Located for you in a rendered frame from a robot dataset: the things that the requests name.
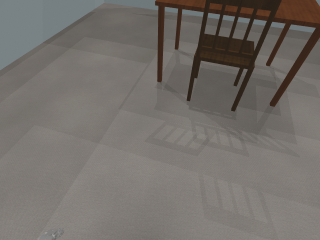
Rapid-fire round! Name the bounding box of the robot left hand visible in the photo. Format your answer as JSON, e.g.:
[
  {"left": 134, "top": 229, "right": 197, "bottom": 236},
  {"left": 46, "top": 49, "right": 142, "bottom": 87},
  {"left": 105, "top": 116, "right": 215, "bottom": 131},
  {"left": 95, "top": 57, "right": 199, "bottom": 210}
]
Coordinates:
[{"left": 38, "top": 228, "right": 64, "bottom": 240}]

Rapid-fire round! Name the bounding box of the table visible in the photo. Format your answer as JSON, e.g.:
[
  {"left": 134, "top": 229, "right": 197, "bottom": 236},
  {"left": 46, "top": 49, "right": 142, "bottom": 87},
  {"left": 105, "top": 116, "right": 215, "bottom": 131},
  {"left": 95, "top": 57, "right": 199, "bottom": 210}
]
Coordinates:
[{"left": 155, "top": 0, "right": 320, "bottom": 107}]

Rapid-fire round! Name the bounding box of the chair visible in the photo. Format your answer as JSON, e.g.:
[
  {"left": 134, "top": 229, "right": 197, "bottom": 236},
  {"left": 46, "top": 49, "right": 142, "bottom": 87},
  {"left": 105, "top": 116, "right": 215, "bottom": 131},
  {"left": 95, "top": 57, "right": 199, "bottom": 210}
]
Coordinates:
[{"left": 187, "top": 0, "right": 282, "bottom": 112}]

